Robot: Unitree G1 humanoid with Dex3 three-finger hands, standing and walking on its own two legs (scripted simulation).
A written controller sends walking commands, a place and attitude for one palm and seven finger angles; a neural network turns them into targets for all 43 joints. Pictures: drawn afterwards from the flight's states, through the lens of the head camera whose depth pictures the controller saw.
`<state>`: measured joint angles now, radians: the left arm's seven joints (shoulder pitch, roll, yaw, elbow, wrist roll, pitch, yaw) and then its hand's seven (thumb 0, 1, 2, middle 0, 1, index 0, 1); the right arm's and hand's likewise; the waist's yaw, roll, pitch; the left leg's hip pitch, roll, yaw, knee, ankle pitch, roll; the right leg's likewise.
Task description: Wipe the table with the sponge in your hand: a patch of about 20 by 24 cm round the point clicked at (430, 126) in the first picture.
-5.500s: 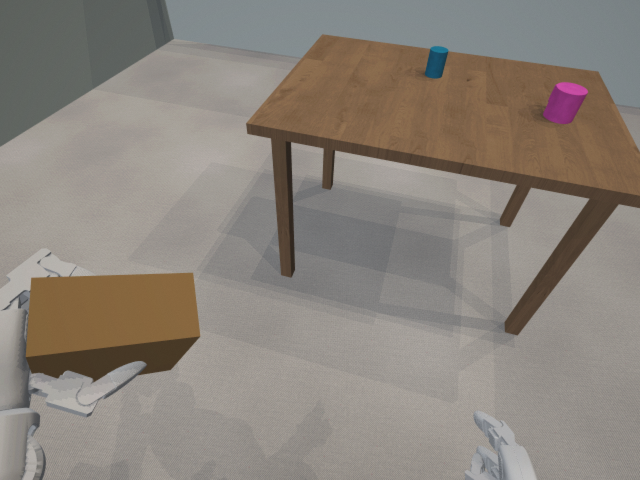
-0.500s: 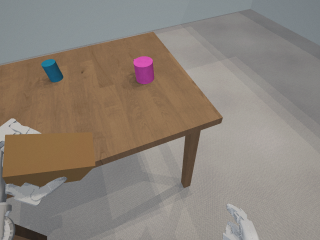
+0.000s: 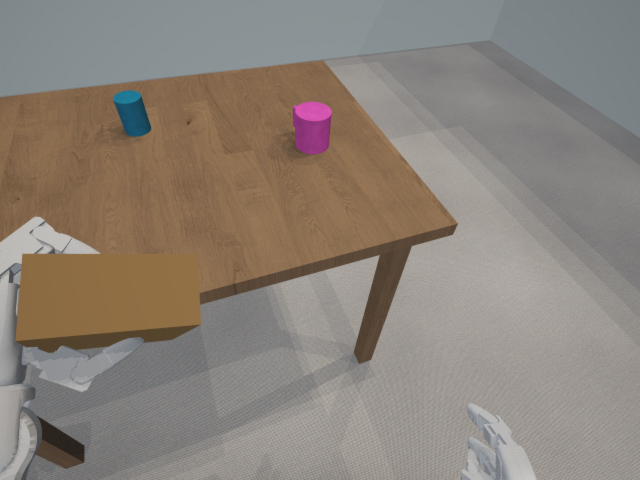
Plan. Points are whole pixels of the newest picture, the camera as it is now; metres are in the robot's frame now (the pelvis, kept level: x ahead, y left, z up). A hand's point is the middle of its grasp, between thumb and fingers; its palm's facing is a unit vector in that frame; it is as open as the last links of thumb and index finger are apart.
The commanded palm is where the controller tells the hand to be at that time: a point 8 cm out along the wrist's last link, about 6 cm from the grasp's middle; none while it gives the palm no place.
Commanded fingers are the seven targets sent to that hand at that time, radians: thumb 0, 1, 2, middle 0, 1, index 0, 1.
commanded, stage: come to a stop and stand still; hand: left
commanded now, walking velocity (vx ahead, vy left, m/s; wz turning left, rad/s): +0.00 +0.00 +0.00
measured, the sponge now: (138, 304) +0.23 +0.20 +0.15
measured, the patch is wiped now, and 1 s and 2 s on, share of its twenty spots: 0.00 0.00 0.00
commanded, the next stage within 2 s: look again from close up in 0.94 s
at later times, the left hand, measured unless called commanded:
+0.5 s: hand (58, 310) +0.21 +0.26 +0.16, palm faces +0.45 -0.82 -0.35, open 10.2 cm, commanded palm +0.16 +0.29 +0.18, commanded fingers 0.00 0.10 1.30 -1.20 -1.60 -1.20 -1.60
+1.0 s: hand (80, 285) +0.24 +0.26 +0.16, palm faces +0.43 -0.82 -0.37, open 10.2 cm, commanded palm +0.19 +0.29 +0.18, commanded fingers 0.00 0.10 1.30 -1.20 -1.60 -1.20 -1.60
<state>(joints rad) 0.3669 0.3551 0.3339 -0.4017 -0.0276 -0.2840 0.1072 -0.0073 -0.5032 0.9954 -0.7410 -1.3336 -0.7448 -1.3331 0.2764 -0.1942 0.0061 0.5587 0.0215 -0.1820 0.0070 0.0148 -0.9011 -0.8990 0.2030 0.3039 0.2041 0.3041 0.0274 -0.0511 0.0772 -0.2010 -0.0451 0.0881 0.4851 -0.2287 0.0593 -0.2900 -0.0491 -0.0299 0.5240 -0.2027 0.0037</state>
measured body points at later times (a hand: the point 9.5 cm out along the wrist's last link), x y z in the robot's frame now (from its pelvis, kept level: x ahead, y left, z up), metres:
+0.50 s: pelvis +0.01 +0.00 +0.01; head +0.01 +0.01 +0.46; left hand +0.18 +0.30 +0.18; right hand +0.21 -0.21 -0.05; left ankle +0.03 +0.08 -0.73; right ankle +0.07 -0.12 -0.73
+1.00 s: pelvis +0.04 +0.00 +0.01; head +0.06 +0.00 +0.46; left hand +0.21 +0.30 +0.18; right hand +0.25 -0.21 -0.06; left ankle +0.03 +0.08 -0.73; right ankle +0.07 -0.12 -0.73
